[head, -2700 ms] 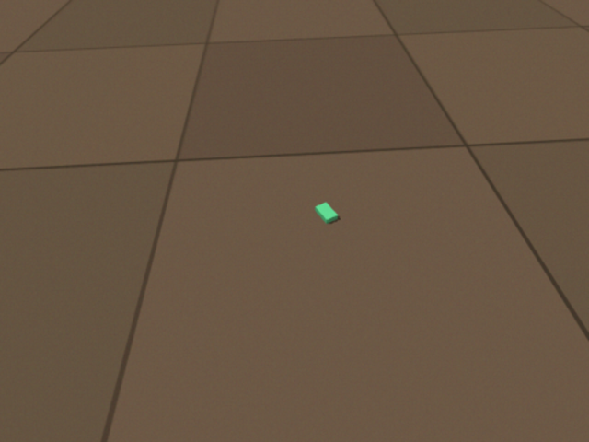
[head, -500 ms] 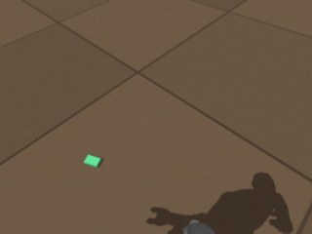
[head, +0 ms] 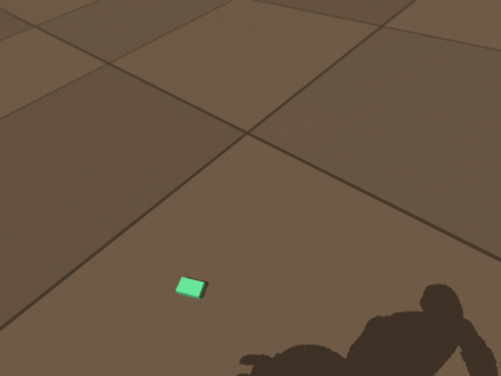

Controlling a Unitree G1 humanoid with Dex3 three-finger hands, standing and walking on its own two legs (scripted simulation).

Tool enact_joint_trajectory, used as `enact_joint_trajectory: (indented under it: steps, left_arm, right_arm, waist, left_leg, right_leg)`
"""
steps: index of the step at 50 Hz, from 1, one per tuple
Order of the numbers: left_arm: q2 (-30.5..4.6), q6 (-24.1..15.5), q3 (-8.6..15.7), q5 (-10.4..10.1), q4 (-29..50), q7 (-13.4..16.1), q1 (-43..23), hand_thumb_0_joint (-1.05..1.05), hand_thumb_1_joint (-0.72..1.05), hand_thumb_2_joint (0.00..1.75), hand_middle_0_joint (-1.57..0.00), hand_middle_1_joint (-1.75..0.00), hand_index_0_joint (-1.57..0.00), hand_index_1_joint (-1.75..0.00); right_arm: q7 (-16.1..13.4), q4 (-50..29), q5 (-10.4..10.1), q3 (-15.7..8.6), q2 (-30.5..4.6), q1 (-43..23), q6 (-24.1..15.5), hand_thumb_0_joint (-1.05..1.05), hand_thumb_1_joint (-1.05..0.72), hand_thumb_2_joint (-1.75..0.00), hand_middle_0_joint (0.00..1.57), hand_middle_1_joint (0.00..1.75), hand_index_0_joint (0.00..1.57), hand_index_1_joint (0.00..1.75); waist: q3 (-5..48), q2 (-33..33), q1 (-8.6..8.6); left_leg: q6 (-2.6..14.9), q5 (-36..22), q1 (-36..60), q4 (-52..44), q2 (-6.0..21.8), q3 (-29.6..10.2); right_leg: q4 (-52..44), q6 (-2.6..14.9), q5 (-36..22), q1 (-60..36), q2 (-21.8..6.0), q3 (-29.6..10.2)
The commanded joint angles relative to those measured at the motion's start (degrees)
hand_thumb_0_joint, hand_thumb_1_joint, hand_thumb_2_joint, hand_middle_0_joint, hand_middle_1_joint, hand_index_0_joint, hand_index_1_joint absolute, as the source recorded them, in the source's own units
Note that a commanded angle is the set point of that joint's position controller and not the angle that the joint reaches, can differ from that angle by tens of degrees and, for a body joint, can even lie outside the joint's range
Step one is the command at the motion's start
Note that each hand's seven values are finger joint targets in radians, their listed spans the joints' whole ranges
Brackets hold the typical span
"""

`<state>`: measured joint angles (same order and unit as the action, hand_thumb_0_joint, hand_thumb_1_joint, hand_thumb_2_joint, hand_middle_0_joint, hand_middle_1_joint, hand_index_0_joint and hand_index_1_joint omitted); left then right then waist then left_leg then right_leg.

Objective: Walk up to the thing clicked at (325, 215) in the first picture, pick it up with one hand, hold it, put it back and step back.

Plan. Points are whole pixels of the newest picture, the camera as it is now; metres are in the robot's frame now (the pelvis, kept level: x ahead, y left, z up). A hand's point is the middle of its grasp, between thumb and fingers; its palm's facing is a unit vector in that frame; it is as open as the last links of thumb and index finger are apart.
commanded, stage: walk up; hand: left
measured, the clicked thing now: (190, 287) +0.58 +0.37 -0.71
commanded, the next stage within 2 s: none
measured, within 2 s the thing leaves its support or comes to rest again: neither
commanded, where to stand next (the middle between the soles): +0.17 +0.23 m, yaw -14 degrees
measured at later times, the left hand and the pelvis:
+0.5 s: hand (28, 361) +0.19 +0.44 -0.09, palm faces -0.10 -0.82 -0.56, open 7.4 cm; pelvis +0.05 +0.16 +0.02, yaw -6 degrees
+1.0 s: hand out of the picture +0.19 +0.55 -0.14, palm faces -0.24 -0.90 -0.36, open 7.4 cm; pelvis +0.08 +0.27 +0.02, yaw -14 degrees
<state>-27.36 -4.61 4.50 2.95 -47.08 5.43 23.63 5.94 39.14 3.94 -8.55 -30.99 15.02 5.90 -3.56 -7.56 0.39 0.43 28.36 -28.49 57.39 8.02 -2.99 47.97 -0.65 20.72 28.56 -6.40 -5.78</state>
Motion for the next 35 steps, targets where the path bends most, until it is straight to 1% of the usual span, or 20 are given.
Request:
enact_joint_trajectory:
  steps: [1,2,3,4,5,7,10,12,15,17,18,19,20,21,22,24,27,30,33,35]
  left_arm:
    - [-12.33,-0.23,3.93,-1.03,3.82,2.26,-6.47,0.00,0.90,0.90,-0.20,-0.30,-0.20,-0.30]
    - [-4.98,-0.04,1.09,-1.38,3.81,2.60,-3.69,0.00,0.90,0.90,-0.20,-0.30,-0.20,-0.30]
    - [-9.40,-0.13,1.86,-2.00,3.76,3.74,-4.69,0.00,0.90,0.90,-0.20,-0.30,-0.20,-0.30]
    - [-12.08,-0.35,1.95,-1.73,2.50,3.76,-4.94,0.00,0.90,0.90,-0.20,-0.30,-0.20,-0.30]
    - [-14.41,-0.39,2.35,-2.57,0.81,3.22,-7.19,0.00,0.90,0.90,-0.20,-0.30,-0.20,-0.30]
    - [-13.94,0.02,3.15,-4.38,-2.38,2.40,-2.74,0.00,0.90,0.90,-0.20,-0.30,-0.20,-0.30]
    - [-9.84,0.09,1.86,-4.96,-1.98,1.16,-2.74,0.00,0.90,0.90,-0.20,-0.30,-0.20,-0.30]
    - [-8.93,0.10,1.53,-4.89,-0.25,0.98,-4.09,0.00,0.90,0.90,-0.20,-0.30,-0.20,-0.30]
    - [-8.30,0.19,1.55,-4.56,0.65,0.94,-2.20,0.00,0.90,0.90,-0.20,-0.30,-0.20,-0.30]
    - [-8.98,-0.08,2.56,-4.15,-1.94,1.66,7.32,0.00,0.90,0.90,-0.20,-0.30,-0.20,-0.30]
    - [-11.91,-0.13,3.93,-3.73,-3.12,2.40,13.81,0.00,0.90,0.90,-0.20,-0.30,-0.20,-0.30]
    - [-15.08,0.06,5.03,-3.30,-1.95,3.06,14.53,0.00,0.90,0.90,-0.20,-0.30,-0.20,-0.30]
    - [-14.86,0.34,4.52,-2.80,1.42,3.45,9.16,0.00,0.90,0.90,-0.20,-0.30,-0.20,-0.30]
    - [-15.40,0.44,4.58,-3.23,3.66,3.96,2.11,0.00,0.90,0.90,-0.20,-0.30,-0.20,-0.30]
    - [-15.55,0.21,4.53,-3.54,4.80,4.23,-2.82,0.00,0.90,0.90,-0.20,-0.30,-0.20,-0.30]
    - [-12.73,-0.59,3.33,-2.91,5.08,3.78,-4.05,0.00,0.90,0.90,-0.20,-0.30,-0.20,-0.30]
    - [-12.75,-1.44,3.49,-1.34,4.09,1.95,-5.79,0.00,0.90,0.90,-0.20,-0.30,-0.20,-0.30]
    - [-11.42,-0.80,3.12,-0.23,4.58,-0.60,-11.44,0.00,0.90,0.90,-0.20,-0.30,-0.20,-0.30]
    - [-11.74,1.14,3.08,0.17,4.60,-2.76,-10.72,0.00,0.90,0.90,-0.20,-0.30,-0.20,-0.30]
    - [-10.57,3.20,2.79,-0.22,4.24,-3.35,-11.83,0.00,0.90,0.90,-0.20,-0.30,-0.20,-0.30]
  right_arm:
    - [-1.77,0.42,1.21,-3.94,-8.93,17.47,-3.02,0.00,-0.90,-0.90,0.20,0.30,0.20,0.30]
    - [-2.38,-0.27,1.20,-4.20,-12.73,15.22,-3.60,0.00,-0.90,-0.90,0.20,0.30,0.20,0.30]
    - [-2.64,-1.91,-0.78,-4.62,-17.71,8.12,-4.00,0.00,-0.90,-0.90,0.20,0.30,0.20,0.30]
    - [-2.94,-3.12,-1.13,-4.31,-18.20,2.58,-4.17,0.00,-0.90,-0.90,0.20,0.30,0.20,0.30]
    - [-3.35,-3.79,-0.85,-2.86,-12.29,1.09,-4.42,0.00,-0.90,-0.90,0.20,0.30,0.20,0.30]
    - [-4.05,-3.38,-0.26,-1.70,-8.63,2.35,-4.95,0.00,-0.90,-0.90,0.20,0.30,0.20,0.30]
    - [-4.32,-1.66,-0.70,-0.96,-6.45,5.11,-5.35,0.00,-0.90,-0.90,0.20,0.30,0.20,0.30]
    - [-4.42,-2.34,-0.28,-0.58,-5.26,6.52,-5.05,0.00,-0.90,-0.90,0.20,0.30,0.20,0.30]
    - [-4.19,-4.42,0.20,-0.69,-5.06,5.54,-4.11,0.00,-0.90,-0.90,0.20,0.30,0.20,0.30]
    - [-3.85,-7.03,-0.42,-0.29,-3.74,1.13,-3.53,0.00,-0.90,-0.90,0.20,0.30,0.20,0.30]
    - [-3.66,-8.16,-1.05,0.36,-1.96,0.90,-3.65,0.00,-0.90,-0.90,0.20,0.30,0.20,0.30]
    - [-3.70,-8.06,-1.17,1.15,1.17,4.55,-3.33,0.00,-0.90,-0.90,0.20,0.30,0.20,0.30]
    - [-3.98,-6.89,-0.86,0.52,-2.05,9.06,-2.21,0.00,-0.90,-0.90,0.20,0.30,0.20,0.30]
    - [-4.36,-6.46,-0.51,-0.95,-5.78,9.90,-1.36,0.00,-0.90,-0.90,0.20,0.30,0.20,0.30]
    - [-4.73,-6.06,-0.15,-1.45,-6.87,8.08,-0.99,0.00,-0.90,-0.90,0.20,0.30,0.20,0.30]
    - [-3.92,-4.83,-0.51,-1.66,-7.29,4.82,-1.30,0.00,-0.90,-0.90,0.20,0.30,0.20,0.30]
    - [-2.71,-2.74,-1.20,-0.86,-4.67,7.68,-1.06,0.00,-0.90,-0.90,0.20,0.30,0.20,0.30]
    - [-2.94,1.68,-3.02,0.21,-2.41,8.51,-1.98,0.00,-0.90,-0.90,0.20,0.30,0.20,0.30]
    - [-3.95,3.77,-3.54,0.21,-2.97,6.90,-3.40,0.00,-0.90,-0.90,0.20,0.30,0.20,0.30]
    - [-5.26,7.22,-3.44,-0.26,-3.87,11.96,-4.79,0.00,-0.90,-0.90,0.20,0.30,0.20,0.30]
  waist:
    - [5.64,-1.16,-12.12]
    - [0.99,-17.47,-10.11]
    - [-0.48,-18.03,-6.91]
    - [-3.01,-16.33,-4.63]
    - [-6.37,-5.87,-4.90]
    - [-4.80,-3.92,-3.21]
    - [-2.77,-6.03,-3.41]
    - [-1.68,-5.33,-4.35]
    - [2.47,-4.45,-3.38]
    - [5.90,2.25,2.73]
    - [9.83,7.29,6.64]
    - [11.47,18.43,6.17]
    - [14.12,10.69,3.07]
    - [12.69,6.38,1.20]
    - [8.73,4.35,0.17]
    - [1.84,2.05,-0.45]
    - [-1.15,11.71,-1.85]
    - [-2.70,21.21,-2.69]
    - [-1.18,27.44,-0.38]
    - [1.06,20.52,-3.12]
  left_leg:
    - [0.57,6.72,21.38,-26.57,-2.69,-3.38]
    - [-1.35,4.26,18.59,-34.34,8.42,-20.35]
    - [2.53,2.96,14.51,-43.64,12.90,-32.04]
    - [6.87,4.34,12.18,-44.65,15.36,-37.01]
    - [4.96,-4.78,10.32,-40.26,11.29,-26.71]
    - [2.06,-26.35,14.74,-30.55,5.90,-11.55]
    - [4.11,-49.39,19.94,-27.09,3.35,-4.18]
    - [5.11,-51.65,21.85,-27.07,2.57,-1.20]
    - [6.32,-48.87,22.28,-24.44,2.73,0.38]
    - [3.60,-44.58,13.84,-13.68,0.34,3.71]
    - [0.28,-40.28,7.69,-2.55,-2.00,4.83]
    - [-2.65,-1.12,-7.15,9.37,-7.26,3.44]
    - [-4.25,6.65,-10.21,17.11,-5.76,-3.71]
    - [-4.85,6.93,-11.84,24.19,-4.55,-5.73]
    - [-4.49,5.05,-12.06,27.07,-2.88,-6.73]
    - [-1.77,-0.57,-7.65,24.62,-2.48,-6.58]
    - [-0.31,-5.92,-4.08,18.77,-3.47,-4.11]
    - [-0.66,-6.00,5.47,-1.01,-2.99,3.39]
    - [-2.33,-3.63,12.08,-9.59,-6.02,8.13]
    - [-2.77,-8.12,21.42,-16.97,-7.87,9.19]
  right_leg:
    - [13.89,5.02,2.74,14.57,2.90,-1.11]
    - [28.28,2.55,16.79,26.79,12.29,3.29]
    - [31.15,4.27,14.83,26.26,10.69,-0.63]
    - [32.42,4.47,12.33,24.44,7.00,0.02]
    - [30.55,3.25,7.57,22.74,5.50,1.12]
    - [25.17,3.56,2.66,18.32,5.28,0.55]
    - [14.74,3.03,3.13,10.91,6.27,5.48]
    - [7.30,3.13,2.08,7.77,6.86,8.07]
    - [-3.91,3.29,-2.45,-1.38,6.99,11.56]
    - [-17.33,3.74,-15.35,-19.38,6.09,10.24]
    - [-21.54,6.06,-18.31,-30.88,3.43,4.48]
    - [-21.77,11.66,-24.50,-40.44,-10.00,-17.06]
    - [-22.48,16.54,-16.51,-38.58,-19.66,-29.31]
    - [-24.20,21.99,-10.66,-33.34,-24.04,-33.53]
    - [-26.12,22.93,-3.71,-25.59,-23.95,-32.40]
    - [-26.93,17.59,3.07,-12.34,-14.69,-20.36]
    - [-23.69,13.34,2.75,-5.00,-6.85,-9.27]
    - [-23.63,9.95,14.01,4.11,0.52,-0.28]
    - [-21.14,10.19,19.81,6.02,1.56,-2.43]
    - [-11.47,9.08,20.27,10.44,2.81,-1.99]
